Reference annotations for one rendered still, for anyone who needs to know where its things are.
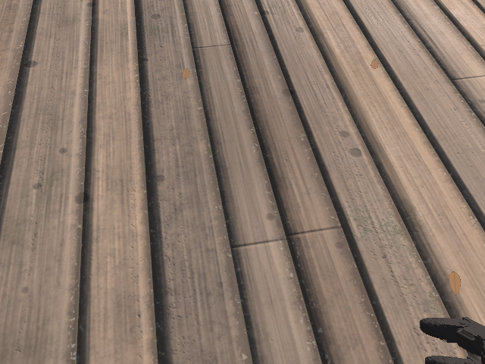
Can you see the right robot hand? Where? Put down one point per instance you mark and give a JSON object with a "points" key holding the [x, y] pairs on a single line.
{"points": [[467, 333]]}

